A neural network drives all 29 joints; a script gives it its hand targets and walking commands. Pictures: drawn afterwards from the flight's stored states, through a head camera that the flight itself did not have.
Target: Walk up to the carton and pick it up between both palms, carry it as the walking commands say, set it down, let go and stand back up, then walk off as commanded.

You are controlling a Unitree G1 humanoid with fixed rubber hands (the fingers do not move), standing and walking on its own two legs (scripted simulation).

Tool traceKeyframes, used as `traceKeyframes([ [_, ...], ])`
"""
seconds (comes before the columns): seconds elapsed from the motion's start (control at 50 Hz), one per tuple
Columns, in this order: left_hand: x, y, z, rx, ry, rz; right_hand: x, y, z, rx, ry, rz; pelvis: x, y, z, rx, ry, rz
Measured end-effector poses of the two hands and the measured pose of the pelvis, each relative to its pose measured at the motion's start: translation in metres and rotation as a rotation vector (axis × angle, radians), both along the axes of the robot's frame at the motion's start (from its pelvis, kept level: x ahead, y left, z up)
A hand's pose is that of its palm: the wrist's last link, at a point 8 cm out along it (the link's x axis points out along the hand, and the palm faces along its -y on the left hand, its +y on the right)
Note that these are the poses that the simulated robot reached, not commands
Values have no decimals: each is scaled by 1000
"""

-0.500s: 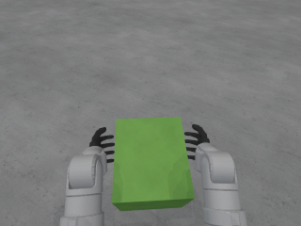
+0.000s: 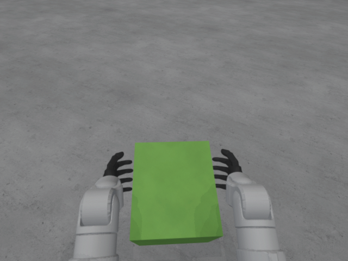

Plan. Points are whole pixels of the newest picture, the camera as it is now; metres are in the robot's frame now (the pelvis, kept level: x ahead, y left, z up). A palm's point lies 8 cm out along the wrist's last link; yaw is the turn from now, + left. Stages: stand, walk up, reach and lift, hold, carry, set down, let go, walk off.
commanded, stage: carry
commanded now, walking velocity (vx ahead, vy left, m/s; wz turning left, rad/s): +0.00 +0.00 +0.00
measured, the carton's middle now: (173, 194) +0.31 +0.00 -0.02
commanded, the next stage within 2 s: none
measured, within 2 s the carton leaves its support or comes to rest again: neither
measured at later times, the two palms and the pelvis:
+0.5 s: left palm (171, 179) +0.30 +0.00 +0.07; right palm (293, 201) +0.24 -0.25 +0.06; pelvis -0.02 -0.05 -0.01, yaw -11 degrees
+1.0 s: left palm (247, 190) +0.25 -0.15 +0.09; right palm out of the picture +0.13 -0.38 +0.09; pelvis -0.08 -0.13 +0.00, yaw -30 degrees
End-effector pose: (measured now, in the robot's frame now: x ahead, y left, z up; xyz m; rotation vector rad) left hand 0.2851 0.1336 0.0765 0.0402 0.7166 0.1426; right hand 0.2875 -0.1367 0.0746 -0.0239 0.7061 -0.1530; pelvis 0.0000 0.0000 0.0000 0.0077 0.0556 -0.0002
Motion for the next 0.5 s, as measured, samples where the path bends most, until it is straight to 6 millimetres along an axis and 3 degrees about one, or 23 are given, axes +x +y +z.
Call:
traceKeyframes([
  [0.12,-7,-3,14,-25,-45,7,-7,-2,14,5,-42,-15,-1,-2,-4,3,8,-20],
  [0.2,-7,-16,10,-32,-17,-13,-13,-15,8,3,-14,-37,-2,-9,-10,2,7,-59],
  [0.38,10,-91,-7,4,58,-92,-32,-83,-13,9,67,-175,-11,-44,-17,1,25,-145],
  [0.5,14,-130,-10,-9,72,-177,-50,-115,-10,1,78,-302,-25,-54,-12,12,46,-201],
])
